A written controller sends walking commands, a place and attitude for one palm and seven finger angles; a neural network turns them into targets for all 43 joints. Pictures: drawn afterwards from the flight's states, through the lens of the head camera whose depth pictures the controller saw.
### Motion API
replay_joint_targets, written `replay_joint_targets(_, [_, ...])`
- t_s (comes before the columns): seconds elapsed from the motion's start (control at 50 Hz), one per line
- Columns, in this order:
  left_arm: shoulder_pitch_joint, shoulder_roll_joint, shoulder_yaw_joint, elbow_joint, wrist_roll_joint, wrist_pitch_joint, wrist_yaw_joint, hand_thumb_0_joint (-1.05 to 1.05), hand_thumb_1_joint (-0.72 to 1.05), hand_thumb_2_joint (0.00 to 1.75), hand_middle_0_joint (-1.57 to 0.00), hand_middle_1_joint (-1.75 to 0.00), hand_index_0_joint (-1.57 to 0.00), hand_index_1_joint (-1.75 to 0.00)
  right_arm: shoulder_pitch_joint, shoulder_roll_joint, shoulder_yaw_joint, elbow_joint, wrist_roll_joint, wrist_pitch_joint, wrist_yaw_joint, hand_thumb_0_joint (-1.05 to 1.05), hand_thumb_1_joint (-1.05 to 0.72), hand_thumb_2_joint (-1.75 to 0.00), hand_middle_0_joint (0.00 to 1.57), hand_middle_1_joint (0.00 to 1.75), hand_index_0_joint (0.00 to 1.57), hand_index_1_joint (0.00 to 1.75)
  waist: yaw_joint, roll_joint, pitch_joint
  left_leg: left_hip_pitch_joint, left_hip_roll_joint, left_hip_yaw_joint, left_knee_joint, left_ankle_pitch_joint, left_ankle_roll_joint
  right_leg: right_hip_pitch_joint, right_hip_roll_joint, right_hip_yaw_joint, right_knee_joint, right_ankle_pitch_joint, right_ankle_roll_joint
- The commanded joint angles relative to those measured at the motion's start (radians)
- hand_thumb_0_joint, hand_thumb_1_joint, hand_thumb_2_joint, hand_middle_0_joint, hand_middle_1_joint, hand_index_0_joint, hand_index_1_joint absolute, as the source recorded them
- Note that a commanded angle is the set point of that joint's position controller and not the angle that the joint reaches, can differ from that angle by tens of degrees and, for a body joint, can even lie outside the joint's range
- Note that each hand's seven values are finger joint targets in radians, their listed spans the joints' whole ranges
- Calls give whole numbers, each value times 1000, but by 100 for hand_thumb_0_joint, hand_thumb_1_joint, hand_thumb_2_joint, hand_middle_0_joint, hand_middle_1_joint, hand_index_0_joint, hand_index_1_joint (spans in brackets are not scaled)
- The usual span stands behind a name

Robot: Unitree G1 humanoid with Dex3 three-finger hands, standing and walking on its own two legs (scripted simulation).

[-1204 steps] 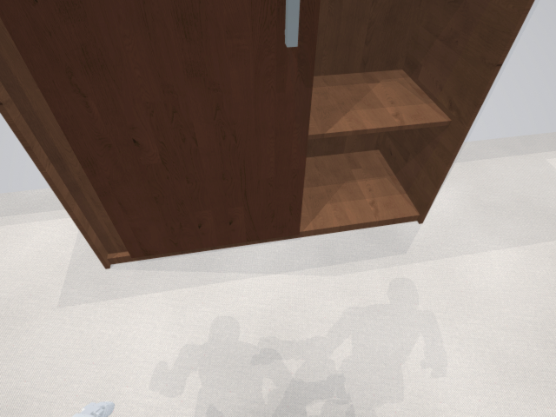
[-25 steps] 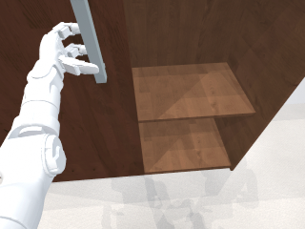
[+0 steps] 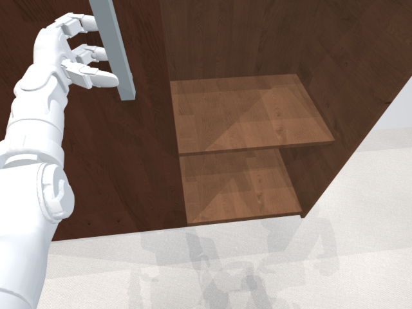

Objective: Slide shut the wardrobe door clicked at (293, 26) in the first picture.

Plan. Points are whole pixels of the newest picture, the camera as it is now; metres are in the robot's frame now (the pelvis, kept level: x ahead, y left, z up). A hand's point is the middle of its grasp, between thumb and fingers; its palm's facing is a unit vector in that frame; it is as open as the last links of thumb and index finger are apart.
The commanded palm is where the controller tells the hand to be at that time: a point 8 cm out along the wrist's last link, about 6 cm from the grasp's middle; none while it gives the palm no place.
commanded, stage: move the hooked fingers beside the handle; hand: left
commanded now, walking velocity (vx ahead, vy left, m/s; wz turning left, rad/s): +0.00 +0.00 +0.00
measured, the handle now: (116, 40) +0.54 +0.13 +0.25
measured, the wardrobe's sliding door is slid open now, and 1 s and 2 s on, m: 0.60 0.60 0.60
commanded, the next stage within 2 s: none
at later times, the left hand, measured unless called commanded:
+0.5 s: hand (92, 56) +0.50 +0.16 +0.24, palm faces -0.04 -1.00 -0.01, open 12.9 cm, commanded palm +0.52 +0.26 +0.22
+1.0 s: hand (93, 56) +0.50 +0.16 +0.24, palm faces -0.03 -1.00 -0.01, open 12.9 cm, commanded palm +0.50 +0.27 +0.23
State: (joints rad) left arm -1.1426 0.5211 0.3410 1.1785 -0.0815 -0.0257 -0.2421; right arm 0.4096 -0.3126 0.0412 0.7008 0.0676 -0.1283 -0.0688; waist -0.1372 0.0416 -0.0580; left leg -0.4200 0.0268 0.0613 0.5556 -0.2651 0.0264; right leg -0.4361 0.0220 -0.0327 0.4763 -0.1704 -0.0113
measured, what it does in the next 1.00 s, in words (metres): stands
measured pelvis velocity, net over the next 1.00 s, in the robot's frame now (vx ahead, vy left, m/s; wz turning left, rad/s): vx -0.01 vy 0.01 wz -0.01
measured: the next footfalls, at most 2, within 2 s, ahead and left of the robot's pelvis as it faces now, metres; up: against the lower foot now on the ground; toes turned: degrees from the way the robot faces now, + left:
none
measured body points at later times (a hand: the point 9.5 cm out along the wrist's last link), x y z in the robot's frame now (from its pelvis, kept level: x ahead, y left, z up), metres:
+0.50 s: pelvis -0.01 +0.01 +0.00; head +0.03 +0.01 +0.44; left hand +0.50 +0.22 +0.24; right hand +0.00 -0.25 -0.12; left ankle +0.01 +0.10 -0.73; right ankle +0.04 -0.11 -0.73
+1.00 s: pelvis -0.01 +0.01 +0.00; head +0.03 +0.00 +0.44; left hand +0.50 +0.22 +0.24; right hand +0.00 -0.26 -0.12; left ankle +0.01 +0.10 -0.73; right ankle +0.04 -0.11 -0.73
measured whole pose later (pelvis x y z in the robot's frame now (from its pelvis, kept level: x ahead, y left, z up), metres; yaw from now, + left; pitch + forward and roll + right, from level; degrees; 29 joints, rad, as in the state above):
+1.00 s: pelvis -0.01 +0.01 +0.00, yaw -1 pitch +8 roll -1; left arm -1.18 0.55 0.37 1.21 -0.04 -0.03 -0.23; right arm 0.44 -0.30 0.05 0.69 0.05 -0.15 -0.07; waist -0.16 0.04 -0.05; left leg -0.47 0.02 0.08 0.59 -0.27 0.04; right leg -0.49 0.02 -0.01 0.51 -0.16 0.00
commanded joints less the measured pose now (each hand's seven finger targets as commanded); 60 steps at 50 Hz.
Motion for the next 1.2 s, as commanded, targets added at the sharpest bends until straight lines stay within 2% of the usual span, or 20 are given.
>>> replay_joint_targets(0.0, [-397, 358, 36, -80, 11, 2, 101, 0, -50, 30, -30, -120, -30, -120, 59, -152, -52, -84, 4, -38, -13, 0, -90, -90, 20, 30, 20, 30, 5, -88, -140, -57, -7, -34, -99, -165, 11, 102, -34, 76, -128, -266, 18])
replay_joint_targets(0.02, [-405, 361, 43, -88, 12, -4, 101, 0, -50, 30, -30, -120, -30, -120, 67, -154, -48, -85, 2, -42, -15, 0, -90, -90, 20, 30, 20, 30, -2, -114, -138, -53, -4, -41, -107, -170, 12, 96, -29, 71, -122, -259, 22])
replay_joint_targets(0.1, [-401, 364, 35, -68, 11, 1, 106, 0, -50, 30, -30, -120, -30, -120, 69, -156, -46, -84, 1, -43, -20, 0, -90, -90, 20, 30, 20, 30, 4, -113, -144, -64, -1, -42, -102, -174, 11, 90, -29, 66, -111, -255, 20])
replay_joint_targets(0.18, [-433, 354, 32, -78, 17, -4, 110, 0, -50, 30, -30, -120, -30, -120, 77, -154, -41, -80, 0, -53, -25, 0, -90, -90, 20, 30, 20, 30, -8, -80, -139, -49, 4, -50, -112, -205, 9, 55, -25, 61, -100, -253, 22])
replay_joint_targets(0.22, [-437, 344, 33, -82, 13, -7, 115, 0, -50, 30, -30, -120, -30, -120, 85, -155, -41, -81, -1, -54, -25, 0, -90, -90, 20, 30, 20, 30, -13, -81, -139, -36, 9, -59, -121, -210, 8, 44, -21, 52, -91, -238, 21])
replay_joint_targets(0.24, [-434, 352, 39, -76, 14, -6, 115, 0, -50, 30, -30, -120, -30, -120, 85, -155, -41, -80, -2, -57, -26, 0, -90, -90, 20, 30, 20, 30, -8, -105, -142, -46, 7, -58, -116, -213, 9, 48, -19, 53, -90, -243, 23])
replay_joint_targets(0.34, [-445, 339, 30, -75, 16, -7, 124, 0, -50, 30, -30, -120, -30, -120, 92, -157, -39, -76, -4, -66, -30, 0, -90, -90, 20, 30, 20, 30, -15, -93, -130, -42, 14, -67, -126, -237, 6, 25, -19, 50, -84, -241, 23])
replay_joint_targets(0.4, [-436, 353, 34, -74, 13, -7, 124, 0, -50, 30, -30, -120, -30, -120, 98, -156, -40, -74, -7, -65, -32, 0, -90, -90, 20, 30, 20, 30, -8, -117, -148, -55, 14, -62, -116, -216, 7, 47, -20, 49, -82, -237, 21])
replay_joint_targets(0.46, [-437, 360, 33, -68, 16, -6, 117, 0, -50, 30, -30, -120, -30, -120, 92, -156, -36, -75, -3, -68, -35, 0, -90, -90, 20, 30, 20, 30, -7, -111, -134, -61, 11, -59, -116, -238, 6, 39, -20, 54, -85, -257, 23])
replay_joint_targets(0.52, [-461, 376, 39, -99, 20, -13, 117, 0, -50, 30, -30, -120, -30, -120, 97, -155, -36, -77, -5, -67, -34, 0, -90, -90, 20, 30, 20, 30, -7, -70, -148, -57, 11, -56, -112, -224, 5, 46, -20, 56, -83, -247, 19])
replay_joint_targets(0.58, [-458, 378, 45, -87, 18, -10, 117, 0, -50, 30, -30, -120, -30, -120, 97, -155, -38, -76, -5, -72, -33, 0, -90, -90, 20, 30, 20, 30, -7, -98, -148, -67, 10, -59, -111, -236, 5, 47, -20, 55, -81, -256, 21])
replay_joint_targets(0.62, [-475, 386, 48, -110, 17, -16, 120, 0, -50, 30, -30, -120, -30, -120, 102, -155, -38, -78, -6, -70, -32, 0, -90, -90, 20, 30, 20, 30, -7, -69, -148, -62, 11, -58, -112, -222, 4, 52, -20, 55, -81, -243, 18])
replay_joint_targets(0.7, [-463, 394, 49, -96, 22, -17, 118, 0, -50, 30, -30, -120, -30, -120, 108, -154, -44, -78, -8, -64, -28, 0, -90, -90, 20, 30, 20, 30, 0, -97, -168, -76, 8, -55, -104, -205, 5, 73, -22, 51, -79, -241, 17])
replay_joint_targets(0.76, [-489, 411, 63, -110, 26, -24, 115, 0, -50, 30, -30, -120, -30, -120, 110, -156, -45, -77, -9, -69, -25, 0, -90, -90, 20, 30, 20, 30, -7, -80, -172, -70, 8, -57, -104, -211, 5, 68, -20, 58, -80, -243, 20])
replay_joint_targets(0.92, [-488, 451, 106, -133, 24, -41, 111, 0, -50, 30, -30, -120, -30, -120, 111, -153, -50, -85, -10, -61, -16, 0, -90, -90, 20, 30, 20, 30, 5, -83, -200, -65, 7, -51, -96, -160, 6, 116, -20, 62, -84, -218, 16])
replay_joint_targets(0.94, [-475, 465, 125, -146, 25, -44, 110, 0, -50, 30, -30, -120, -30, -120, 108, -151, -52, -90, -11, -61, -15, 0, -90, -90, 20, 30, 20, 30, 18, -87, -227, -61, 5, -49, -96, -144, 7, 140, -21, 65, -83, -211, 16])
replay_joint_targets(0.98, [-472, 434, 99, -130, 26, -39, 106, 0, -50, 30, -30, -120, -30, -120, 102, -148, -50, -88, -9, -60, -14, 0, -90, -90, 20, 30, 20, 30, 9, -77, -200, -64, 4, -46, -98, -155, 6, 126, -21, 66, -89, -220, 16])
replay_joint_targets(1.04, [-464, 469, 130, -153, 26, -48, 105, 0, -50, 30, -30, -120, -30, -120, 101, -151, -53, -94, -9, -57, -13, 0, -90, -90, 20, 30, 20, 30, 19, -88, -212, -53, 4, -47, -101, -131, 8, 154, -20, 67, -92, -202, 14])
replay_joint_targets(1.08, [-460, 466, 129, -171, 26, -50, 104, 0, -50, 30, -30, -120, -30, -120, 94, -148, -54, -98, -8, -57, -13, 0, -90, -90, 20, 30, 20, 30, 25, -69, -227, -43, 3, -42, -104, -121, 8, 167, -22, 70, -95, -195, 14])
replay_joint_targets(1.18, [-434, 450, 116, -153, 22, -43, 97, 0, -50, 30, -30, -120, -30, -120, 87, -150, -55, -94, -5, -53, -12, 0, -90, -90, 20, 30, 20, 30, 17, -88, -180, -48, 4, -38, -108, -134, 9, 155, -22, 75, -112, -215, 16])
